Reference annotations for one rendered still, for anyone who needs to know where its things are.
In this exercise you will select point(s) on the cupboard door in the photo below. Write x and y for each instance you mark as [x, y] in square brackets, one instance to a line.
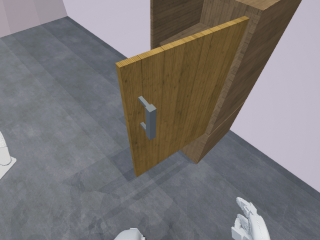
[183, 80]

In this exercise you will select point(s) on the handle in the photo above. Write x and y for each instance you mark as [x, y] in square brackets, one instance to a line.
[150, 119]

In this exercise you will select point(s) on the robot left hand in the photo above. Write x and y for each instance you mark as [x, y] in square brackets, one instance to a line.
[6, 161]

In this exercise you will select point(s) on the robot right hand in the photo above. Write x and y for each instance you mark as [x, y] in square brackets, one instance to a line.
[254, 227]

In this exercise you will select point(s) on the robot left thigh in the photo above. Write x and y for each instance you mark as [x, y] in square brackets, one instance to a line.
[130, 235]

